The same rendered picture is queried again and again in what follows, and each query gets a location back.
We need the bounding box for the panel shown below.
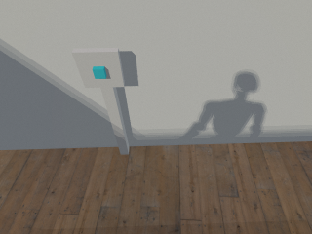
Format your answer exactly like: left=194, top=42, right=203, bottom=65
left=72, top=48, right=130, bottom=155

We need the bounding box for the button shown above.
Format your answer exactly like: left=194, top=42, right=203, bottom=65
left=92, top=66, right=107, bottom=79

